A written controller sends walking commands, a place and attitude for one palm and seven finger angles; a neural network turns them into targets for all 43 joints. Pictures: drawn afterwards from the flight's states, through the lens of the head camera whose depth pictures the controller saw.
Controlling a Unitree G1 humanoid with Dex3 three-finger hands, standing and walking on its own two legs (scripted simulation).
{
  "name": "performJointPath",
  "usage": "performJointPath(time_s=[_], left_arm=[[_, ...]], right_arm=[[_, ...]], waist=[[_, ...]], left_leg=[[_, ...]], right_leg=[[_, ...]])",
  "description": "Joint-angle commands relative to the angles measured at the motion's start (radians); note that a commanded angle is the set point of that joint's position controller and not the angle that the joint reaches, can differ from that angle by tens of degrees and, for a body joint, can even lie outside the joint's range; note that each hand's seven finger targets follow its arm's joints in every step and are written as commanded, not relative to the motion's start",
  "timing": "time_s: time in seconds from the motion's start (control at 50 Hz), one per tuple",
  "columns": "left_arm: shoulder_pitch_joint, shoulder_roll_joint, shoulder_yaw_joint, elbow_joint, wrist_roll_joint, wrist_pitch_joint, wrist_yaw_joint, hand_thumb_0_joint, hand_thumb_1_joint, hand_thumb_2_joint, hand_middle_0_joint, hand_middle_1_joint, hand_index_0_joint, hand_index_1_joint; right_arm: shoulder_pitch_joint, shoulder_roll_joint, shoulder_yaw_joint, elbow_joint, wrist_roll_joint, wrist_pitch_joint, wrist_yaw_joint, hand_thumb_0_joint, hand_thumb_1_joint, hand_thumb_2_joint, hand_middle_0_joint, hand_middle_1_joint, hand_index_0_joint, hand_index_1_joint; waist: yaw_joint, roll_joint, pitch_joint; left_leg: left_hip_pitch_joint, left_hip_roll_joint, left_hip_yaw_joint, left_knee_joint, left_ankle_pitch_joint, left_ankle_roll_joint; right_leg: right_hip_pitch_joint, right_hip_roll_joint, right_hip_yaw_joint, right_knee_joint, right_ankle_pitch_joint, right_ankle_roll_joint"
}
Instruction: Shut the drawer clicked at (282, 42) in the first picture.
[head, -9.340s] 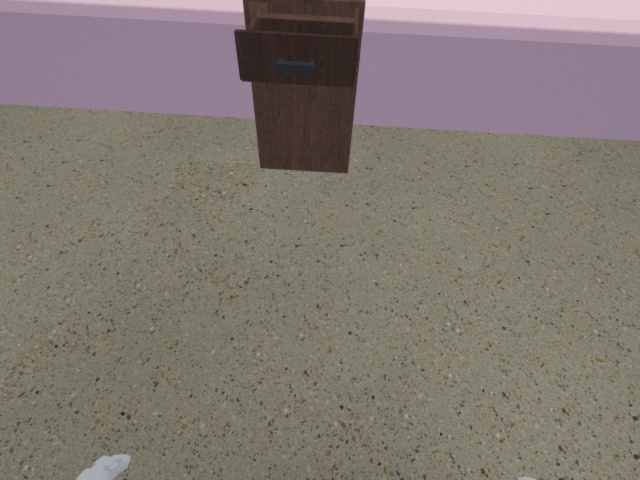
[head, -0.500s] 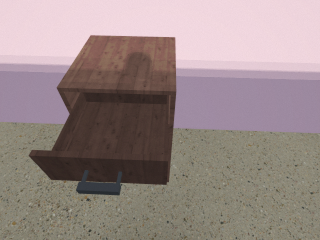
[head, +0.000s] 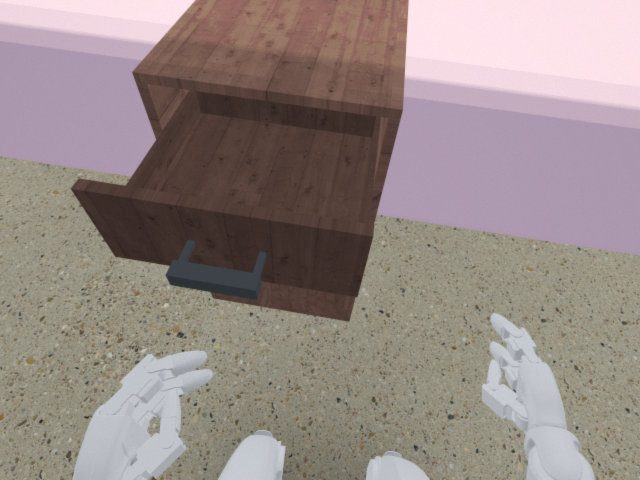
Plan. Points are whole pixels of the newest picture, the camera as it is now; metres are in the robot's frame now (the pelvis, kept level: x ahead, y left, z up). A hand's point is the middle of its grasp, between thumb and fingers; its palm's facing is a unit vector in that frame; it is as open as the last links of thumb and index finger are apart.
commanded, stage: raise the hand and make a fist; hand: left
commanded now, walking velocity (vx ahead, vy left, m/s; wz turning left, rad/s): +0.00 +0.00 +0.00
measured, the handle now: (220, 266) +0.38 +0.19 +0.00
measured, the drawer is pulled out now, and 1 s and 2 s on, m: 0.25 0.25 0.25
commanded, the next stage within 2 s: bring the fist close to the handle in 1.40 s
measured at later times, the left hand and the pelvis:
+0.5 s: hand (170, 411) +0.17 +0.17 +0.07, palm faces +0.00 -1.00 -0.04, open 3.3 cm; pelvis +0.01 +0.01 +0.01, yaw +0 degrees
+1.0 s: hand (174, 400) +0.18 +0.16 +0.10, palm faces -0.01 -1.00 -0.04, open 3.3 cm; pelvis +0.02 +0.02 +0.02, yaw -1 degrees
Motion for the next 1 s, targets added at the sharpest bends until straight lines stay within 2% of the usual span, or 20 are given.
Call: performJointPath(time_s=[0.0,0.04,0.06,0.12,0.16,0.18,0.24,0.28,0.36,0.42,0.46,0.5,0.54,0.6,0.66,0.72,0.78,0.84,0.94,0.98], left_arm=[[-0.183,0.061,-0.006,-0.378,-0.043,-0.038,-0.034,0.000,0.900,0.900,-0.720,-0.863,-0.720,-0.863],[-0.166,0.056,-0.029,-0.309,-0.045,0.038,-0.082,0.000,0.900,0.900,-0.760,-0.907,-0.760,-0.907],[-0.143,0.063,-0.023,-0.287,-0.050,0.080,-0.105,0.000,0.900,0.900,-0.780,-0.928,-0.780,-0.928],[-0.047,0.103,0.032,-0.274,-0.058,0.216,-0.136,0.000,0.900,0.900,-0.840,-0.993,-0.840,-0.993],[0.035,0.122,0.106,-0.265,-0.068,0.284,-0.110,0.000,0.900,0.900,-0.880,-1.037,-0.880,-1.037],[0.034,0.129,0.130,-0.291,-0.074,0.301,-0.090,0.000,0.900,0.900,-0.900,-1.058,-0.900,-1.058],[0.061,0.132,0.182,-0.354,-0.085,0.280,-0.009,0.000,0.900,0.900,-0.960,-1.123,-0.960,-1.123],[0.076,0.104,0.157,-0.398,-0.077,0.225,0.026,0.000,0.900,0.900,-1.000,-1.167,-1.000,-1.167],[0.079,0.054,0.033,-0.416,-0.047,0.115,0.013,0.000,0.900,0.900,-1.080,-1.253,-1.080,-1.253],[0.070,0.079,0.021,-0.386,-0.055,0.081,-0.036,0.000,0.900,0.900,-1.140,-1.318,-1.140,-1.318],[0.085,0.085,0.021,-0.394,-0.051,0.088,-0.051,0.000,0.900,0.900,-1.180,-1.362,-1.180,-1.362],[0.082,0.100,0.028,-0.436,-0.052,0.106,-0.046,0.000,0.900,0.900,-1.220,-1.405,-1.220,-1.405],[0.110,0.129,0.077,-0.458,-0.045,0.131,-0.010,0.000,0.900,0.900,-1.260,-1.448,-1.260,-1.448],[0.156,0.101,0.073,-0.508,-0.045,0.159,0.033,0.000,0.900,0.900,-1.320,-1.513,-1.320,-1.513],[0.170,0.051,0.020,-0.491,-0.031,0.191,0.052,0.000,0.900,0.900,-1.380,-1.578,-1.380,-1.578],[0.165,0.055,-0.018,-0.484,-0.017,0.213,0.037,0.000,0.900,0.900,-1.400,-1.600,-1.400,-1.600],[0.163,0.067,-0.038,-0.501,0.000,0.226,0.019,0.000,0.900,0.900,-1.400,-1.600,-1.400,-1.600],[0.154,0.098,-0.006,-0.534,0.004,0.227,0.030,0.000,0.900,0.900,-1.400,-1.600,-1.400,-1.600],[0.206,0.099,0.035,-0.588,-0.014,0.211,0.058,0.000,0.900,0.900,-1.400,-1.600,-1.400,-1.600],[0.223,0.076,0.012,-0.597,-0.016,0.208,0.055,0.000,0.900,0.900,-1.400,-1.600,-1.400,-1.600]], right_arm=[[0.054,-0.086,-0.002,-0.134,0.012,-0.027,-0.033,0.000,-0.900,-0.900,0.200,0.300,0.200,0.300],[0.056,-0.091,0.005,-0.132,0.023,-0.021,-0.048,0.000,-0.900,-0.900,0.200,0.300,0.200,0.300],[0.056,-0.090,0.006,-0.139,0.031,-0.016,-0.054,0.000,-0.900,-0.900,0.200,0.300,0.200,0.300],[0.036,-0.083,0.005,-0.168,0.043,0.005,-0.066,0.000,-0.900,-0.900,0.200,0.300,0.200,0.300],[0.013,-0.065,0.007,-0.174,0.044,0.035,-0.069,0.000,-0.900,-0.900,0.200,0.300,0.200,0.300],[0.001,-0.057,0.006,-0.178,0.044,0.047,-0.071,0.000,-0.900,-0.900,0.200,0.300,0.200,0.300],[-0.009,-0.032,0.005,-0.168,0.035,0.057,-0.074,0.000,-0.900,-0.900,0.200,0.300,0.200,0.300],[0.023,-0.022,0.002,-0.157,0.028,0.051,-0.066,0.000,-0.900,-0.900,0.200,0.300,0.200,0.300],[0.036,-0.041,0.001,-0.138,0.022,0.021,-0.049,0.000,-0.900,-0.900,0.200,0.300,0.200,0.300],[0.050,-0.064,-0.005,-0.136,0.031,-0.001,-0.048,0.000,-0.900,-0.900,0.200,0.300,0.200,0.300],[0.051,-0.074,-0.006,-0.147,0.035,0.000,-0.052,0.000,-0.900,-0.900,0.200,0.300,0.200,0.300],[0.052,-0.075,-0.006,-0.167,0.037,0.003,-0.056,0.000,-0.900,-0.900,0.200,0.300,0.200,0.300],[0.048,-0.070,-0.009,-0.174,0.038,0.019,-0.059,0.000,-0.900,-0.900,0.200,0.300,0.200,0.300],[0.057,-0.056,-0.009,-0.199,0.037,0.041,-0.054,0.000,-0.900,-0.900,0.200,0.300,0.200,0.300],[0.054,-0.054,0.001,-0.211,0.037,0.061,-0.047,0.000,-0.900,-0.900,0.200,0.300,0.200,0.300],[0.060,-0.063,0.006,-0.221,0.037,0.069,-0.046,0.000,-0.900,-0.900,0.200,0.300,0.200,0.300],[0.062,-0.065,0.014,-0.236,0.037,0.073,-0.044,0.000,-0.900,-0.900,0.200,0.300,0.200,0.300],[0.062,-0.063,0.018,-0.243,0.034,0.080,-0.046,0.000,-0.900,-0.900,0.200,0.300,0.200,0.300],[0.076,-0.049,0.016,-0.250,0.034,0.089,-0.044,0.000,-0.900,-0.900,0.200,0.300,0.200,0.300],[0.079,-0.045,0.014,-0.251,0.037,0.086,-0.040,0.000,-0.900,-0.900,0.200,0.300,0.200,0.300]], waist=[[-0.110,0.099,-0.164],[-0.126,0.023,-0.151],[-0.118,-0.006,-0.150],[-0.067,-0.033,-0.215],[-0.025,-0.018,-0.234],[-0.017,-0.031,-0.232],[0.008,-0.012,-0.213],[-0.002,0.025,-0.206],[-0.057,0.057,-0.140],[-0.081,0.037,-0.125],[-0.080,0.019,-0.133],[-0.068,0.054,-0.154],[-0.045,0.063,-0.178],[-0.030,0.082,-0.205],[-0.048,0.078,-0.132],[-0.068,0.039,-0.097],[-0.070,0.055,-0.082],[-0.062,0.053,-0.084],[-0.037,0.067,-0.159],[-0.042,0.078,-0.152]], left_leg=[[0.062,-0.039,-0.027,-0.139,0.098,0.045],[0.032,-0.037,-0.027,-0.126,0.087,0.050],[0.017,-0.039,-0.025,-0.126,0.085,0.049],[0.037,-0.048,-0.025,-0.162,0.141,0.048],[0.053,-0.054,-0.020,-0.187,0.185,0.043],[0.062,-0.053,-0.020,-0.200,0.197,0.040],[0.087,-0.047,-0.025,-0.226,0.251,0.034],[0.105,-0.043,-0.025,-0.233,0.276,0.033],[0.100,-0.041,-0.022,-0.212,0.231,0.039],[0.068,-0.042,-0.030,-0.196,0.161,0.039],[0.072,-0.040,-0.031,-0.204,0.135,0.041],[0.093,-0.041,-0.034,-0.222,0.129,0.041],[0.119,-0.039,-0.033,-0.241,0.150,0.039],[0.165,-0.037,-0.030,-0.264,0.213,0.037],[0.167,-0.033,-0.033,-0.279,0.204,0.035],[0.159,-0.029,-0.036,-0.280,0.190,0.037],[0.162,-0.030,-0.038,-0.283,0.185,0.040],[0.166,-0.029,-0.045,-0.291,0.174,0.039],[0.203,-0.029,-0.040,-0.287,0.257,0.035],[0.212,-0.028,-0.037,-0.286,0.283,0.033]], right_leg=[[0.047,0.037,0.155,-0.244,0.046,0.015],[0.065,0.038,0.174,-0.278,0.010,0.024],[0.087,0.034,0.181,-0.293,-0.005,0.029],[0.186,0.025,0.176,-0.300,0.055,0.034],[0.248,0.020,0.164,-0.295,0.113,0.034],[0.259,0.021,0.149,-0.286,0.134,0.036],[0.284,0.027,0.117,-0.266,0.211,0.028],[0.256,0.032,0.098,-0.249,0.238,0.024],[0.155,0.034,0.097,-0.253,0.167,0.026],[0.125,0.026,0.125,-0.276,0.072,0.027],[0.123,0.026,0.125,-0.282,0.029,0.027],[0.132,0.028,0.116,-0.275,0.028,0.024],[0.158,0.035,0.098,-0.266,0.058,0.022],[0.186,0.042,0.065,-0.248,0.147,0.020],[0.170,0.047,0.052,-0.264,0.149,0.024],[0.163,0.046,0.054,-0.277,0.149,0.029],[0.162,0.044,0.060,-0.282,0.145,0.028],[0.165,0.048,0.054,-0.279,0.126,0.026],[0.206,0.051,0.048,-0.263,0.205,0.024],[0.206,0.049,0.043,-0.259,0.228,0.025]])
